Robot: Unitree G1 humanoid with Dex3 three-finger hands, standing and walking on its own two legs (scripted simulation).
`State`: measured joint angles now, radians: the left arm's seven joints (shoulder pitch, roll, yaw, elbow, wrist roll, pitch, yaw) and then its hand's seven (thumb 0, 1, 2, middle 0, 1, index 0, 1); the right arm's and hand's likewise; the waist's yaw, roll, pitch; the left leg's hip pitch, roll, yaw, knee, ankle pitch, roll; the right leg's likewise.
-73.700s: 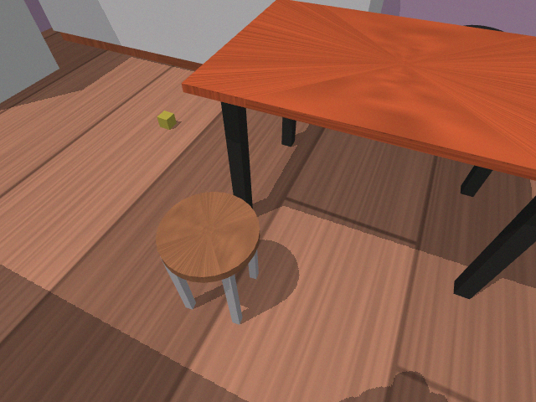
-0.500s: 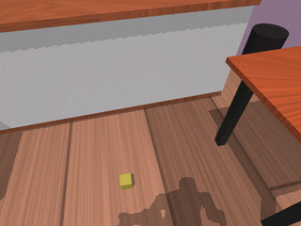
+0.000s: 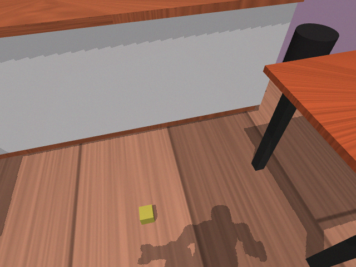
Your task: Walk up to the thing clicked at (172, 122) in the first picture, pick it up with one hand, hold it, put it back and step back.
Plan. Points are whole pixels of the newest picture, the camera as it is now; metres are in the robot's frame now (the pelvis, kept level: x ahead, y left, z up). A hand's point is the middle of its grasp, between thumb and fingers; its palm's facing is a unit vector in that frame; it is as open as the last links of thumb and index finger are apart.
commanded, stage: stand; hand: left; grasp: from above
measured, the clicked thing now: (146, 214) +0.50 +0.20 -0.74
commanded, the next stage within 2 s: step back in 0.82 s
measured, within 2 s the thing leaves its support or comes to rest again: neither
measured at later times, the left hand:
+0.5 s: hand out of the picture +0.09 +0.25 -0.15, palm faces +0.01 -0.94 -0.34, open 7.4 cm
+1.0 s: hand out of the picture +0.09 +0.28 -0.16, palm faces -0.01 -0.93 -0.38, open 7.4 cm
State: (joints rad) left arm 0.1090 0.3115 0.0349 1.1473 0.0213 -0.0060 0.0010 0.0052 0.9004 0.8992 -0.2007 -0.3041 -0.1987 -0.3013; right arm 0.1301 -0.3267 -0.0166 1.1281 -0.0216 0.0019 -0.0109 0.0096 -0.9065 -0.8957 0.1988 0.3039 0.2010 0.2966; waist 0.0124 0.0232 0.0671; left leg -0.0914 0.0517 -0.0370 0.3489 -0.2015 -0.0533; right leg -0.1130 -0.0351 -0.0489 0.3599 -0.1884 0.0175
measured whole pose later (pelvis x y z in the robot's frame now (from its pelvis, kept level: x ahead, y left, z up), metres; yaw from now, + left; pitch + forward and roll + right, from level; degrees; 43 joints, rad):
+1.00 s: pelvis -0.02 +0.01 -0.01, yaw -1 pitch -2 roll +0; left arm 0.07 0.35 0.07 1.01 0.02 0.02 0.00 0.01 0.90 0.90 -0.20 -0.30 -0.20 -0.30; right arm 0.08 -0.39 -0.05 1.02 0.00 0.05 0.01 0.01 -0.91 -0.90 0.20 0.30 0.20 0.30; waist 0.00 0.01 0.15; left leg -0.31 -0.02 -0.04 0.79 -0.44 0.03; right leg -0.25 -0.06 -0.01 0.50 -0.22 0.01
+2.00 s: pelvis -0.25 +0.06 -0.02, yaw -2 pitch -3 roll -1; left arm 0.12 0.39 0.08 0.81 0.01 0.07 0.02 0.01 0.90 0.90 -0.20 -0.30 -0.20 -0.30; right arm 0.17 -0.36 -0.04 0.89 -0.04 0.03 0.00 0.01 -0.90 -0.90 0.20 0.30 0.20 0.30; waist 0.00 -0.04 0.18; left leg -0.24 -0.02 -0.03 0.59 -0.30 0.04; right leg -0.48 0.12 0.15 1.09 -0.50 -0.02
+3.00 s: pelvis -0.61 +0.02 -0.03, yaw -6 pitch -3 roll -2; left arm 0.20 0.37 0.07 0.92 0.04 0.03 -0.01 0.01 0.90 0.90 -0.20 -0.30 -0.20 -0.30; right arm 0.09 -0.41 -0.05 0.83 -0.04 0.05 0.00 0.01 -0.90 -0.90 0.20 0.30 0.20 0.30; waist 0.03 0.06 0.15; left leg -0.46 0.07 -0.02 0.70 -0.26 0.01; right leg -0.20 0.05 0.02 0.64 -0.40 -0.02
